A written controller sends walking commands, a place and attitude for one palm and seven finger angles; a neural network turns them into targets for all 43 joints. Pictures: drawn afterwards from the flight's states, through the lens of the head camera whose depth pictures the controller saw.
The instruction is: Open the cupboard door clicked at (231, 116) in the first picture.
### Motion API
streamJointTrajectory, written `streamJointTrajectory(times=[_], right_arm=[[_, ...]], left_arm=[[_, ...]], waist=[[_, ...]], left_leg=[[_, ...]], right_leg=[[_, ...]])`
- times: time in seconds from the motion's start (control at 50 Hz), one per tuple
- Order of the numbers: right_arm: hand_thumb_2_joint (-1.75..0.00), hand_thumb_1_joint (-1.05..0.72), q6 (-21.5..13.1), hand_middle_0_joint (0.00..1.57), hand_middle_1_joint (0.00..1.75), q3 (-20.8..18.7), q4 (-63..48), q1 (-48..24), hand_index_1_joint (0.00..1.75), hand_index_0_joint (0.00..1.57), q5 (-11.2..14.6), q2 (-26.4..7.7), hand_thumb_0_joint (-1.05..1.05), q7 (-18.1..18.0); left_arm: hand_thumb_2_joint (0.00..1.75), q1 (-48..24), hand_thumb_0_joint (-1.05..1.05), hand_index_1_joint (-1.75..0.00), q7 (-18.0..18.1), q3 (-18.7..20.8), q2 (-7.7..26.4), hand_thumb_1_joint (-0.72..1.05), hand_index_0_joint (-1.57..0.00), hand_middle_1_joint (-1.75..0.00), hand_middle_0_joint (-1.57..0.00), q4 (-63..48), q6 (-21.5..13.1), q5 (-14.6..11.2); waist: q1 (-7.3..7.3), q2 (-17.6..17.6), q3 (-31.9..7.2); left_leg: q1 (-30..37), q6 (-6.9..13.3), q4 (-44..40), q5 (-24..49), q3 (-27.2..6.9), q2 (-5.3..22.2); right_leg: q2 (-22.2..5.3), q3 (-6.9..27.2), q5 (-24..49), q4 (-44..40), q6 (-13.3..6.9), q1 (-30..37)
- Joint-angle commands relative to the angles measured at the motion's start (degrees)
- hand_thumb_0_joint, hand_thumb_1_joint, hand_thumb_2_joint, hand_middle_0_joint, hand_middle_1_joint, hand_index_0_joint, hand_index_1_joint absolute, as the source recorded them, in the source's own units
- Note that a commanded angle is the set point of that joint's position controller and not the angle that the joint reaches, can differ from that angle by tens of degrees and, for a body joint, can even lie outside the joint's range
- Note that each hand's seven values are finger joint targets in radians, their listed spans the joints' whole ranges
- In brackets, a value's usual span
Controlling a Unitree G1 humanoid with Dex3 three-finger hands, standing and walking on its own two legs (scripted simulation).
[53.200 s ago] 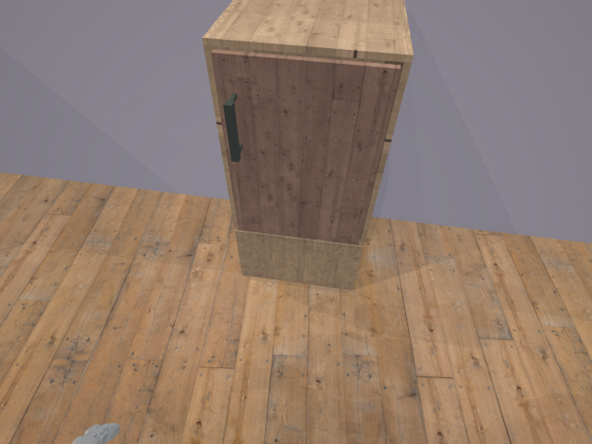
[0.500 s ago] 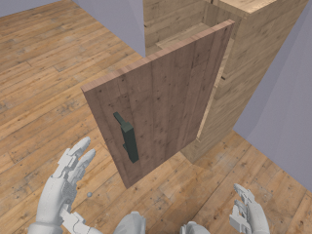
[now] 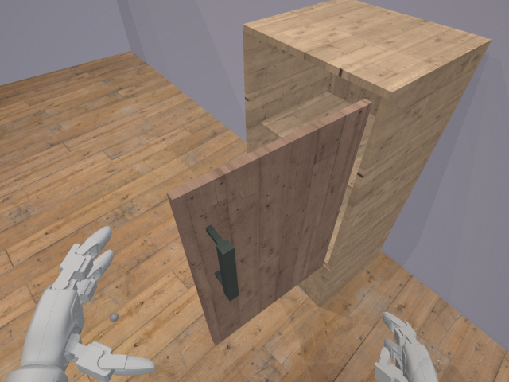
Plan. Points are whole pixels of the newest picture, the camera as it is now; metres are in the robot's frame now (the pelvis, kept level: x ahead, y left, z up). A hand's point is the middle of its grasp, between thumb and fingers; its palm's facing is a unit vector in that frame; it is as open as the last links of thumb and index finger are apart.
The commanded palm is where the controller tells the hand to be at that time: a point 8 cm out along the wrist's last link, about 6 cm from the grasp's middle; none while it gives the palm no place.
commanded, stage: draw the hand back to the body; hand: left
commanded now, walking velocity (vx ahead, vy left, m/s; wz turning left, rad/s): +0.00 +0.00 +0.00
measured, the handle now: (222, 264) +0.31 +0.09 +0.01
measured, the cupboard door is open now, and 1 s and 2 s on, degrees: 88 88 88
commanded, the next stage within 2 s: step back with the hand held close in 0.96 s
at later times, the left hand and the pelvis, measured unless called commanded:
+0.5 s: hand (46, 252) +0.21 +0.26 +0.18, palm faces +0.39 -0.81 -0.43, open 10.0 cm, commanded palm +0.17 +0.30 +0.20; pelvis +0.03 +0.01 +0.04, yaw -1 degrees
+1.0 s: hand (44, 255) +0.20 +0.24 +0.20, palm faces +0.43 -0.81 -0.41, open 7.4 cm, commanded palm +0.15 +0.28 +0.21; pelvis +0.01 -0.01 +0.05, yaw -1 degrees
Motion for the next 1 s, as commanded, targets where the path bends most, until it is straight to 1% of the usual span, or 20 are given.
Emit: streamJointTrajectory(times=[0.0, 0.06, 0.08, 0.14, 0.16, 0.18, 0.2, 0.26, 0.32, 0.42, 0.52, 0.54, 0.56, 0.6, 0.64, 0.7, 0.78, 0.84, 0.88, 0.98], right_arm=[[-0.90, -0.90, -2.00, 0.20, 0.30, -1.76, -8.82, -6.17, 0.30, 0.20, -0.36, -5.51, 0.00, -1.06], [-0.90, -0.90, -2.38, 0.20, 0.30, -1.49, -7.93, -6.75, 0.30, 0.20, -0.68, -5.75, 0.00, -1.49], [-0.90, -0.90, -2.57, 0.20, 0.30, -1.33, -7.29, -7.32, 0.30, 0.20, -0.89, -5.95, 0.00, -1.67], [-0.90, -0.90, -3.23, 0.20, 0.30, -1.18, -5.94, -7.38, 0.30, 0.20, -0.99, -5.94, 0.00, -1.53], [-0.90, -0.90, -3.41, 0.20, 0.30, -1.14, -5.51, -7.41, 0.30, 0.20, -1.04, -5.91, 0.00, -1.37], [-0.90, -0.90, -3.60, 0.20, 0.30, -1.23, -4.94, -8.00, 0.30, 0.20, -1.01, -6.20, 0.00, -1.14], [-0.90, -0.90, -3.72, 0.20, 0.30, -1.08, -4.51, -7.90, 0.30, 0.20, -1.14, -5.96, 0.00, -0.90], [-0.90, -0.90, -3.76, 0.20, 0.30, -1.34, -3.63, -8.57, 0.30, 0.20, -1.30, -6.24, 0.00, -0.28], [-0.90, -0.90, -3.82, 0.20, 0.30, -1.64, -2.86, -8.95, 0.30, 0.20, -1.55, -6.44, 0.00, 0.32], [-0.90, -0.90, -2.92, 0.20, 0.30, -2.00, -1.98, -9.77, 0.30, 0.20, -1.79, -6.41, 0.00, 0.79], [-0.90, -0.90, -2.57, 0.20, 0.30, -2.24, -0.95, -10.40, 0.30, 0.20, -1.87, -6.42, 0.00, 1.21], [-0.90, -0.90, -2.51, 0.20, 0.30, -2.29, -0.70, -10.43, 0.30, 0.20, -1.87, -6.33, 0.00, 1.29], [-0.90, -0.90, -2.43, 0.20, 0.30, -2.40, -0.59, -10.76, 0.30, 0.20, -1.81, -6.48, 0.00, 1.32], [-0.90, -0.90, -2.20, 0.20, 0.30, -2.53, -0.25, -10.87, 0.30, 0.20, -1.88, -6.61, 0.00, 1.47], [-0.90, -0.90, -1.66, 0.20, 0.30, -2.78, -0.38, -11.26, 0.30, 0.20, -1.79, -6.83, 0.00, 1.68], [-0.90, -0.90, -1.48, 0.20, 0.30, -3.08, -0.52, -11.80, 0.30, 0.20, -1.86, -7.04, 0.00, 1.63], [-0.90, -0.90, -2.01, 0.20, 0.30, -3.05, -0.11, -12.41, 0.30, 0.20, -1.95, -6.70, 0.00, 1.08], [-0.90, -0.90, -2.69, 0.20, 0.30, -2.86, 0.24, -12.64, 0.30, 0.20, -1.89, -6.14, 0.00, 0.87], [-0.90, -0.90, -2.94, 0.20, 0.30, -2.88, 0.58, -12.88, 0.30, 0.20, -1.82, -6.35, 0.00, 0.76], [-0.90, -0.90, -3.35, 0.20, 0.30, -3.19, 1.08, -12.74, 0.30, 0.20, -1.83, -6.37, 0.00, 0.74]], left_arm=[[0.48, -0.42, 0.00, -0.30, 7.24, 4.81, 7.17, -0.08, -0.16, -0.30, -0.16, -13.45, 0.77, 3.72], [0.52, -3.77, 0.00, -0.30, 9.02, 6.35, 9.03, 0.02, -0.17, -0.30, -0.17, -14.67, 1.24, 4.70], [0.54, -4.89, 0.00, -0.30, 9.44, 6.98, 9.66, 0.06, -0.17, -0.30, -0.17, -13.96, 1.60, 4.79], [0.58, -5.53, 0.00, -0.30, 10.04, 7.95, 9.51, 0.17, -0.17, -0.30, -0.17, -14.01, 1.78, 5.15], [0.60, -5.46, 0.00, -0.30, 10.13, 8.36, 9.55, 0.20, -0.18, -0.30, -0.18, -13.91, 1.77, 5.26], [0.62, -5.70, 0.00, -0.30, 10.12, 8.69, 9.76, 0.23, -0.18, -0.30, -0.18, -13.71, 1.83, 5.37], [0.63, -5.28, 0.00, -0.30, 10.09, 8.51, 9.21, 0.27, -0.18, -0.30, -0.18, -13.34, 2.00, 5.31], [0.68, -5.84, 0.00, -0.30, 9.84, 10.02, 9.69, 0.37, -0.18, -0.30, -0.18, -13.13, 1.92, 5.19], [0.72, -6.48, 0.00, -0.30, 9.58, 11.96, 10.71, 0.48, -0.19, -0.30, -0.19, -13.67, 1.68, 5.13], [0.80, -8.27, 0.00, -0.30, 9.22, 16.26, 12.68, 0.65, -0.19, -0.30, -0.19, -13.21, 1.45, 4.52], [0.87, -12.04, 0.00, -0.30, 9.01, 18.78, 13.84, 0.83, -0.20, -0.30, -0.20, -13.88, 0.89, 4.12], [0.88, -12.40, 0.00, -0.30, 9.00, 19.24, 13.94, 0.87, -0.20, -0.30, -0.20, -13.36, 0.75, 3.98], [0.90, -13.71, 0.00, -0.30, 8.98, 19.60, 14.23, 0.90, -0.20, -0.30, -0.20, -13.69, 0.58, 3.90], [0.90, -11.19, 0.00, -0.30, 8.48, 17.37, 11.37, 0.90, -0.20, -0.30, -0.20, -9.85, 0.78, 3.73], [0.90, -11.00, 0.00, -0.30, 8.06, 16.35, 10.44, 0.90, -0.20, -0.30, -0.20, -8.96, 0.94, 3.63], [0.90, -12.20, 0.00, -0.30, 7.91, 17.19, 11.96, 0.90, -0.20, -0.30, -0.20, -10.06, 0.50, 3.57], [0.90, -13.83, 0.00, -0.30, 8.27, 19.04, 14.63, 0.90, -0.20, -0.30, -0.20, -12.36, -0.40, 3.77], [0.90, -13.84, 0.00, -0.30, 8.50, 18.88, 14.37, 0.90, -0.20, -0.30, -0.20, -13.08, -0.81, 3.73], [0.90, -14.32, 0.00, -0.30, 8.50, 18.48, 14.21, 0.90, -0.20, -0.30, -0.20, -12.61, -0.74, 3.76], [0.90, -12.90, 0.00, -0.30, 8.28, 17.77, 12.93, 0.90, -0.20, -0.30, -0.20, -10.31, -1.03, 3.58]], waist=[[0.15, -0.12, -0.79], [0.05, -1.23, -0.39], [0.17, -2.03, 1.02], [0.42, 0.09, 0.60], [0.52, -0.52, 0.38], [0.80, 1.60, 0.17], [0.79, 1.56, 0.74], [1.11, -0.14, 1.65], [1.50, 0.30, 1.22], [1.95, -1.19, 2.29], [1.98, 2.90, 2.27], [1.94, 1.55, 2.66], [1.90, 2.06, 2.72], [1.66, -0.33, 5.29], [1.63, -1.45, 6.55], [1.95, -2.03, 4.94], [2.17, -0.21, 3.78], [2.12, 2.51, 4.37], [1.91, 1.96, 6.11], [1.88, -0.56, 6.75]], left_leg=[[9.97, -1.38, -14.03, 12.42, -4.64, 0.94], [13.67, -1.27, -17.03, 12.52, -4.79, 1.08], [14.11, -1.21, -17.99, 12.64, -4.91, 1.13], [17.73, -1.49, -20.68, 16.57, -4.99, 1.33], [18.97, -1.67, -21.50, 18.63, -5.40, 1.56], [20.03, -1.81, -22.08, 20.66, -5.21, 1.59], [20.76, -2.14, -22.98, 22.58, -5.50, 1.76], [23.02, -2.62, -25.01, 26.24, -5.60, 2.22], [25.52, -3.33, -26.54, 31.50, -5.41, 2.64], [27.00, -3.16, -28.00, 33.99, -4.10, 2.49], [28.99, -3.28, -29.11, 33.71, -3.72, 2.51], [28.96, -3.22, -29.43, 33.08, -3.77, 2.47], [29.09, -2.96, -29.59, 31.71, -3.54, 2.37], [28.47, -2.65, -30.35, 29.55, -3.47, 2.44], [27.98, -2.21, -30.83, 27.51, -3.08, 2.24], [27.93, -1.81, -31.07, 25.31, -2.83, 1.75], [28.53, -1.46, -30.52, 23.46, -2.18, 1.11], [28.94, -1.47, -30.51, 22.40, -2.03, 0.83], [28.45, -1.59, -30.75, 21.55, -2.22, 0.95], [28.84, -1.43, -31.06, 21.35, -2.16, 0.96]], right_leg=[[-1.42, 3.74, 10.97, -13.11, -0.57, 3.51], [-1.48, 3.56, 11.03, -15.71, -0.41, 5.83], [-1.44, 3.55, 11.31, -16.92, -0.53, 6.77], [-1.51, 3.38, 14.16, -18.15, -0.43, 9.94], [-1.43, 3.15, 15.11, -18.57, -0.39, 10.83], [-1.49, 3.38, 16.15, -19.25, -0.54, 12.34], [-1.54, 3.07, 16.96, -19.47, -0.44, 13.23], [-1.24, 2.94, 18.68, -21.30, -0.36, 15.35], [-1.19, 3.00, 21.40, -22.59, -0.39, 17.95], [-1.05, 3.45, 24.91, -24.91, -0.43, 21.06], [-1.14, 3.98, 25.00, -26.52, -0.47, 22.13], [-1.00, 3.85, 24.77, -26.87, -0.46, 22.23], [-1.05, 4.03, 24.38, -27.23, -0.43, 22.21], [-0.95, 3.95, 23.31, -28.05, -0.38, 21.56], [-0.90, 4.02, 22.78, -28.65, -0.29, 21.42], [-1.00, 4.53, 22.76, -29.00, -0.36, 22.79], [-1.24, 5.23, 22.34, -30.00, -0.53, 23.27], [-1.38, 5.59, 21.51, -30.63, -0.52, 22.39], [-1.25, 5.58, 20.45, -31.30, -0.62, 21.88], [-1.10, 5.44, 20.06, -31.65, -0.43, 21.47]])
